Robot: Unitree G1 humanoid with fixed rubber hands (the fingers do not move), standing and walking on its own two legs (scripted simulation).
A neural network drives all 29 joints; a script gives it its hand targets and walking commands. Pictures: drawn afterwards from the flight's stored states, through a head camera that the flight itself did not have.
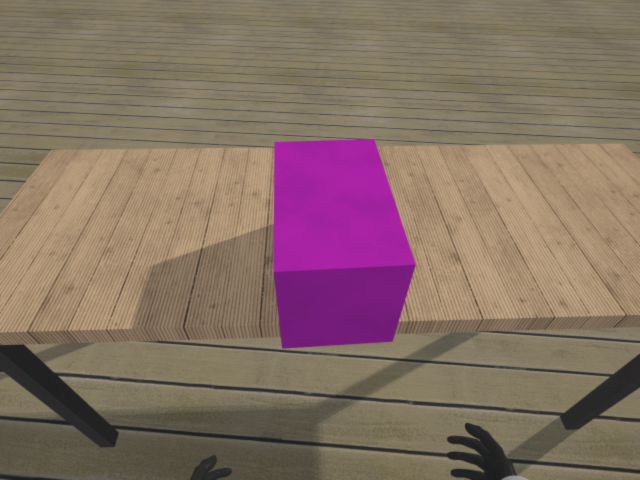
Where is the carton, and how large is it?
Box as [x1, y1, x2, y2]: [274, 139, 415, 348]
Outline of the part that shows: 373,139 274,142 274,279 282,348 392,341 415,264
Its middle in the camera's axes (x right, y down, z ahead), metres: +0.02 -0.01 +0.64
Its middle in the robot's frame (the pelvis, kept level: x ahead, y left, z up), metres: +0.50 -0.02 +0.02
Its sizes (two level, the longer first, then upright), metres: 0.295 0.177 0.190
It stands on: a table, 0.70 m high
